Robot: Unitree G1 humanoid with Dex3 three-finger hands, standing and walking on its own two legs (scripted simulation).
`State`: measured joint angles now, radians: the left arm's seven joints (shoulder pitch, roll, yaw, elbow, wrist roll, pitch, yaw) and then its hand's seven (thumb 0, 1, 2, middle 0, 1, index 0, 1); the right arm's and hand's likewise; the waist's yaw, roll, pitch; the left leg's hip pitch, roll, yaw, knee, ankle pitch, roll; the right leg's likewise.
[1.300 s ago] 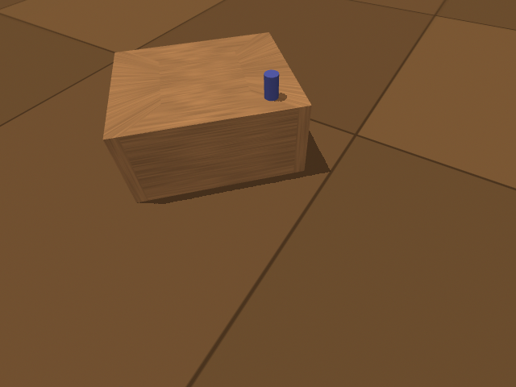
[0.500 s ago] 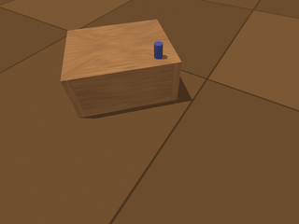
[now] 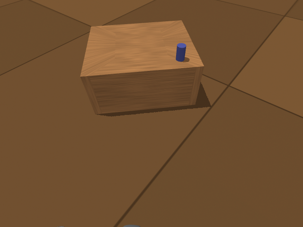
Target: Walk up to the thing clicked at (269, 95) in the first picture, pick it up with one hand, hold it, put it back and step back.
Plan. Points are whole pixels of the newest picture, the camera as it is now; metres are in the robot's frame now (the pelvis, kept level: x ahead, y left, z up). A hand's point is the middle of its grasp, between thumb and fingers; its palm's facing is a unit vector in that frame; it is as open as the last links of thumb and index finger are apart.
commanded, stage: walk up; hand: right
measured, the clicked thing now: (180, 52) +1.32 -0.07 -0.30
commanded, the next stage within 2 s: none
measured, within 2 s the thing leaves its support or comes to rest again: neither
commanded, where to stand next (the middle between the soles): +0.87 +0.06 m, yaw +11 degrees
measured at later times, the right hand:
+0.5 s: hand (226, 199) +0.24 -0.18 -0.13, palm faces -0.11 +0.91 -0.39, open 7.4 cm
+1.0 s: hand (219, 120) +0.55 -0.20 -0.14, palm faces -0.22 +0.90 -0.39, open 7.4 cm
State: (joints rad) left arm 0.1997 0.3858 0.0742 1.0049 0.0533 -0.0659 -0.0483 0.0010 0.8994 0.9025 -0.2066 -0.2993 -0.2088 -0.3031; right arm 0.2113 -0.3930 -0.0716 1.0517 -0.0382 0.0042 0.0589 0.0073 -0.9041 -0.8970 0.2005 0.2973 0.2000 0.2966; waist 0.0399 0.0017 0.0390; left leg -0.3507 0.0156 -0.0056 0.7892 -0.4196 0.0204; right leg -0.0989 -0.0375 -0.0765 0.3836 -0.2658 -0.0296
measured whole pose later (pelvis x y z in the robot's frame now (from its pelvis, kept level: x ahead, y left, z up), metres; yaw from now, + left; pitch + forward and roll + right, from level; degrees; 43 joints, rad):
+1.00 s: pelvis +0.42 +0.05 -0.01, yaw +10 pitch -3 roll -1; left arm 0.30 0.38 0.06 0.84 0.02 -0.06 -0.07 0.00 0.90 0.90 -0.21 -0.30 -0.21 -0.30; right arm 0.28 -0.43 -0.06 0.84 -0.01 -0.06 0.04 0.00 -0.91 -0.90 0.20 0.30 0.20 0.30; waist 0.03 0.02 0.10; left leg -0.52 0.08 0.00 0.86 -0.27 0.00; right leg -0.13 0.01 -0.11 0.47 -0.30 -0.04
